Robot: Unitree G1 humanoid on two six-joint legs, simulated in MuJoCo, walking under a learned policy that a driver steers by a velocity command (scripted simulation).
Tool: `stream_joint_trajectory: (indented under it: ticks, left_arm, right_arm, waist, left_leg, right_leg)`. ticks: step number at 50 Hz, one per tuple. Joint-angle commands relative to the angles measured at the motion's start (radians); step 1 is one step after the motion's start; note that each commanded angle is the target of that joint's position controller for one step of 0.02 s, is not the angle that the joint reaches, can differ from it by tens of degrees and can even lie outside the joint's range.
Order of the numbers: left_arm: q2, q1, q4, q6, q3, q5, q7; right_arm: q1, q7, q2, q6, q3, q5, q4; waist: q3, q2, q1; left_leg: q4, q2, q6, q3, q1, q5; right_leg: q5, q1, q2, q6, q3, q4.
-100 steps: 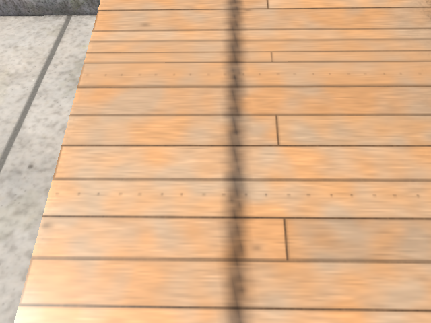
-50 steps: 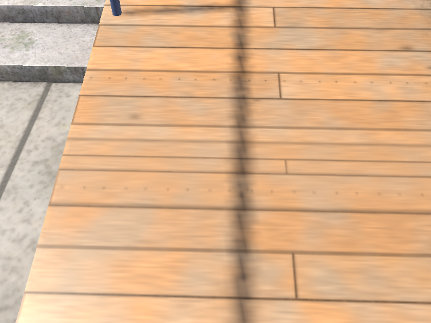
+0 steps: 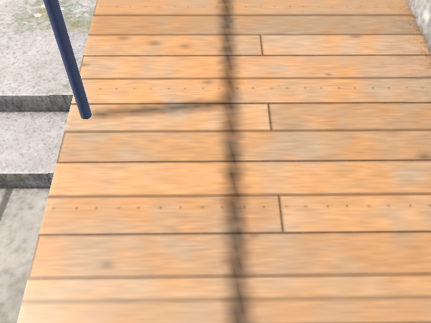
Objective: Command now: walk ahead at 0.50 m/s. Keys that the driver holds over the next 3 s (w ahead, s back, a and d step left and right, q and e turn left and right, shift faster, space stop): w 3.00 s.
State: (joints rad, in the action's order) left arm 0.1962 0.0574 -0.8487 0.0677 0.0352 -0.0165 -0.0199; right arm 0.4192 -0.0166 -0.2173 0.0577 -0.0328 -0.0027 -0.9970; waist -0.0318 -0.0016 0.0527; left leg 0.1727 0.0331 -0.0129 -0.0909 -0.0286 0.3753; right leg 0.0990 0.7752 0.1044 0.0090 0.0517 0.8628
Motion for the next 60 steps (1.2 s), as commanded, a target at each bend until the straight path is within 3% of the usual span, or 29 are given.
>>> stream_joint_trajectory:
  ticks: [1, 3, 4, 5, 6, 7, 8, 9, 11, 14, 17, 22, 27, 29, 31, 32, 33, 34, 35, 36, 37, 39, 41, 45, 50, 55, 58, 59, 60]
  left_arm:
    - [0.056, -0.098, 0.088, 0.022, 0.008, 0.013, -0.023]
    - [0.116, 0.092, 0.047, 0.017, 0.04, 0.011, -0.029]
    - [0.205, 0.274, -0.014, 0.015, 0.082, 0.007, -0.031]
    - [0.329, 0.413, -0.043, 0.011, 0.11, 0.013, -0.022]
    - [0.353, 0.443, -0.043, 0.002, 0.102, 0.004, -0.014]
    - [0.268, 0.406, -0.038, 0.008, 0.08, 0.004, -0.006]
    - [0.196, 0.319, -0.037, 0.018, 0.058, 0.002, -0.002]
    - [0.136, 0.242, -0.034, 0.024, 0.035, 0.019, -0.004]
    - [0.062, 0.165, -0.051, 0.032, 0.012, 0.045, -0.014]
    - [0.088, 0.212, -0.084, 0.034, 0.011, 0.035, -0.007]
    - [0.081, 0.303, -0.109, 0.027, 0.003, 0.03, 0.01]
    - [0.133, 0.369, -0.112, 0.015, 0.009, 0.027, 0.041]
    - [0.14, 0.446, -0.138, -0.015, 0.015, 0.02, 0.045]
    - [0.154, 0.419, -0.136, -0.023, 0.018, 0.017, 0.048]
    - [0.169, 0.378, -0.136, -0.027, 0.019, 0.015, 0.057]
    - [0.174, 0.334, -0.114, -0.022, 0.016, 0.023, 0.058]
    - [0.106, 0.369, -0.081, -0.005, -0.008, 0.05, 0.047]
    - [0.019, 0.432, -0.083, 0.032, -0.019, 0.028, 0.022]
    - [0.113, 0.327, -0.08, 0.062, 0.016, -0.018, 0.01]
    - [0.14, 0.228, -0.038, 0.074, 0.024, -0.034, 0.011]
    - [0.132, 0.18, -0.018, 0.071, 0.024, -0.023, 0.02]
    - [0.098, 0.229, -0.023, 0.042, 0.031, -0.016, 0.03]
    - [0.062, 0.254, -0.033, 0.014, 0.027, -0.022, 0.035]
    - [0.071, 0.138, 0.009, -0.005, 0.027, 0.009, 0.037]
    - [0.046, -0.054, 0.065, 0.015, 0.008, 0.011, 0.017]
    - [0.031, -0.154, 0.109, 0.025, -0.007, 0.009, -0.015]
    - [0.095, -0.041, 0.107, 0.021, 0.022, 0.009, -0.036]
    - [0.142, 0.119, 0.063, 0.022, 0.048, 0.004, -0.04]
    - [0.225, 0.308, 0.008, 0.018, 0.08, 0.006, -0.034]
  right_arm:
    - [0.017, -0.002, -0.196, -0.012, -0.044, 0.015, 0.025]
    - [-0.026, 0.001, -0.168, -0.013, -0.033, 0.006, 0.034]
    - [-0.053, -0.004, -0.139, -0.013, -0.021, 0.007, 0.049]
    - [-0.006, -0.008, -0.085, -0.007, 0.002, -0.009, 0.084]
    - [0.102, 0.012, 0.039, 0.028, 0.028, -0.009, 0.084]
    - [-0.026, 0.02, -0.09, 0.052, -0.011, 0.046, 0.098]
    - [-0.179, 0.021, -0.133, 0.06, -0.022, 0.062, 0.153]
    - [-0.249, 0.015, -0.125, 0.058, -0.02, 0.043, 0.173]
    - [-0.176, 0.011, -0.089, 0.027, -0.025, 0.026, 0.158]
    - [-0.153, 0.014, -0.052, -0.002, -0.021, 0.026, 0.146]
    - [-0.269, 0.017, -0.055, -0.009, -0.022, 0.004, 0.17]
    - [-0.454, 0.026, -0.026, 0.004, -0.008, 0.011, 0.225]
    - [-0.583, 0.057, -0.009, 0.022, 0.004, 0.023, 0.269]
    - [-0.548, 0.07, -0.027, 0.03, -0.002, 0.02, 0.275]
    - [-0.343, 0.069, -0.094, 0.031, -0.036, 0.023, 0.23]
    - [-0.131, 0.065, -0.173, 0.027, -0.07, 0.021, 0.17]
    - [0.036, 0.045, -0.278, 0.011, -0.094, 0.014, 0.137]
    - [0.096, 0.043, -0.287, 0.011, -0.091, -0.005, 0.106]
    - [0.05, 0.036, -0.215, 0.021, -0.073, 0.0, 0.09]
    - [-0.051, 0.028, -0.158, 0.032, -0.056, 0.0, 0.097]
    - [-0.142, 0.027, -0.119, 0.039, -0.042, 0.0, 0.115]
    - [-0.219, 0.033, -0.062, 0.045, -0.026, -0.028, 0.1]
    - [-0.185, 0.037, -0.071, 0.044, -0.023, -0.021, 0.072]
    - [-0.09, 0.016, -0.118, 0.031, -0.022, -0.017, 0.044]
    - [0.009, -0.008, -0.148, 0.011, -0.022, -0.009, 0.041]
    - [0.077, 0.0, -0.171, -0.01, -0.027, 0.005, 0.024]
    - [0.031, -0.006, -0.161, -0.016, -0.021, 0.002, 0.02]
    - [0.002, -0.011, -0.166, -0.021, -0.019, 0.002, 0.023]
    - [-0.033, -0.015, -0.161, -0.017, -0.013, 0.013, 0.056]
  waist:
    - [0.106, -0.125, -0.047]
    - [0.013, -0.198, -0.155]
    - [-0.092, -0.166, -0.234]
    - [-0.246, 0.084, -0.237]
    - [-0.419, 0.316, -0.159]
    - [-0.327, 0.228, -0.181]
    - [-0.131, 0.152, -0.166]
    - [-0.057, 0.055, -0.134]
    - [-0.019, 0.092, -0.031]
    - [0.017, 0.081, -0.005]
    - [0.052, 0.048, -0.045]
    - [0.065, 0.055, -0.099]
    - [0.118, 0.096, -0.131]
    - [0.088, 0.155, -0.082]
    - [-0.043, 0.224, 0.045]
    - [-0.167, 0.193, 0.136]
    - [-0.347, -0.055, 0.146]
    - [-0.458, -0.286, 0.083]
    - [-0.302, -0.199, 0.082]
    - [-0.125, -0.116, 0.048]
    - [-0.06, -0.001, 0.0]
    - [-0.026, -0.031, -0.096]
    - [0.015, -0.07, -0.115]
    - [0.067, -0.086, -0.092]
    - [0.072, -0.06, -0.028]
    - [0.111, -0.099, -0.002]
    - [0.038, -0.225, -0.098]
    - [-0.049, -0.233, -0.189]
    - [-0.162, -0.151, -0.264]
  left_leg:
    - [-0.033, 0.284, 0.189, 0.075, 0.0, -0.332]
    - [0.192, 0.248, 0.156, 0.018, 0.041, -0.736]
    - [0.445, 0.182, 0.114, -0.03, 0.119, -0.872]
    - [0.843, 0.105, 0.064, -0.023, 0.406, -0.516]
    - [1.107, -0.087, 0.032, 0.159, 0.678, 0.205]
    - [1.269, -0.072, 0.042, 0.254, 0.835, 0.155]
    - [1.304, 0.001, 0.071, 0.208, 0.933, 0.078]
    - [1.263, 0.066, 0.088, 0.184, 0.889, -0.037]
    - [1.207, 0.119, 0.103, 0.177, 0.744, -0.17]
    - [1.193, 0.112, 0.086, 0.141, 0.78, -0.221]
    - [1.117, 0.116, 0.046, 0.107, 0.905, -0.303]
    - [0.802, 0.089, -0.004, 0.057, 0.922, -0.39]
    - [0.616, 0.044, 0.036, -0.011, 0.914, -0.244]
    - [0.571, 0.001, 0.079, -0.051, 0.783, -0.134]
    - [0.499, -0.076, 0.129, -0.083, 0.467, -0.111]
    - [0.478, -0.038, 0.165, 0.01, 0.134, -0.177]
    - [0.435, 0.21, 0.244, 0.353, -0.264, -0.038]
    - [0.142, 0.365, 0.383, 0.917, -0.421, 0.264]
    - [0.046, 0.346, 0.332, 0.916, -0.333, 0.303]
    - [0.064, 0.332, 0.282, 0.75, -0.141, 0.216]
    - [0.049, 0.302, 0.254, 0.587, 0.044, 0.061]
    - [0.018, 0.22, 0.216, 0.377, 0.232, -0.064]
    - [-0.017, 0.195, 0.22, 0.281, 0.278, -0.089]
    - [-0.057, 0.188, 0.231, 0.202, 0.281, -0.107]
    - [-0.065, 0.187, 0.217, 0.14, 0.176, -0.227]
    - [-0.067, 0.253, 0.207, 0.096, -0.009, -0.342]
    - [0.122, 0.251, 0.161, 0.034, -0.046, -0.846]
    - [0.308, 0.221, 0.132, -0.007, -0.022, -1.035]
    - [0.567, 0.181, 0.092, 0.0, 0.167, -0.939]
  right_leg:
    - [0.146, -0.044, -0.037, -0.045, 0.046, -0.08]
    - [0.203, -0.332, -0.121, -0.094, 0.106, -0.128]
    - [0.138, -0.589, -0.132, -0.128, 0.072, -0.187]
    - [0.209, -0.921, 0.102, -0.215, -0.294, -0.25]
    - [0.427, -1.156, 0.292, -0.342, -0.829, -0.518]
    - [0.606, -1.078, 0.316, -0.325, -0.954, -0.685]
    - [0.599, -0.922, 0.29, -0.272, -0.793, -0.649]
    - [0.453, -0.746, 0.249, -0.237, -0.612, -0.632]
    - [0.279, -0.539, 0.145, -0.191, -0.36, -0.654]
    - [0.167, -0.498, 0.107, -0.208, -0.214, -0.707]
    - [0.05, -0.55, 0.081, -0.2, -0.125, -0.715]
    - [-0.012, -0.677, 0.11, -0.207, -0.114, -0.759]
    - [-0.152, -0.877, 0.172, -0.205, -0.089, -0.747]
    - [-0.442, -0.894, 0.172, -0.189, -0.046, -0.664]
    - [-0.866, -0.867, 0.151, -0.151, 0.002, -0.43]
    - [-0.823, -0.707, 0.11, -0.115, 0.016, -0.207]
    - [-0.291, -0.397, 0.024, -0.084, 0.016, 0.134]
    - [0.425, -0.112, -0.182, -0.051, -0.145, 0.393]
    - [0.422, 0.029, -0.136, -0.056, -0.233, 0.563]
    - [0.343, 0.078, -0.085, -0.072, -0.203, 0.598]
    - [0.235, 0.011, -0.022, -0.072, -0.166, 0.567]
    - [0.14, -0.101, 0.033, -0.078, -0.154, 0.515]
    - [0.136, -0.057, 0.038, -0.073, -0.13, 0.524]
    - [0.009, 0.119, 0.059, -0.002, -0.083, 0.46]
    - [-0.119, 0.148, 0.037, 0.034, -0.024, 0.207]
    - [0.035, 0.081, -0.022, -0.009, 0.041, -0.014]
    - [0.207, -0.174, -0.095, -0.088, 0.101, -0.086]
    - [0.19, -0.374, -0.14, -0.124, 0.107, -0.149]
    - [0.13, -0.693, -0.075, -0.164, -0.034, -0.187]
